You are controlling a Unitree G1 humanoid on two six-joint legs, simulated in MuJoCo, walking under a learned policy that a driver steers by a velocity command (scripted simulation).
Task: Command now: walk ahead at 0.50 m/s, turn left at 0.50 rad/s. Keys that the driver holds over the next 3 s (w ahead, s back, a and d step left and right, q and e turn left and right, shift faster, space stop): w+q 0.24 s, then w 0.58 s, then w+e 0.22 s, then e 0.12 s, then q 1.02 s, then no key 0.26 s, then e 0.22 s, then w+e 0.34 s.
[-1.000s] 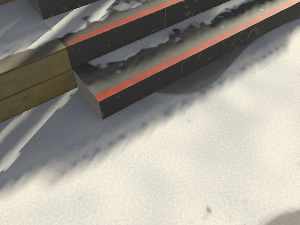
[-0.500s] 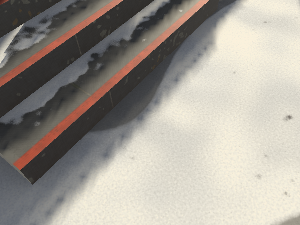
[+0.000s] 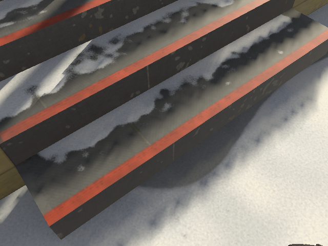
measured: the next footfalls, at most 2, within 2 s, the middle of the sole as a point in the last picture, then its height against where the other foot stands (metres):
right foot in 0.42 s outside the picture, level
left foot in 0.88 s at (146, 220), level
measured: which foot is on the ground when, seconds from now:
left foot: down 0.00-0.44, up 0.46-0.86, down 0.88-1.00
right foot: up 0.00-0.40, down 0.42-0.88, up 0.90-1.00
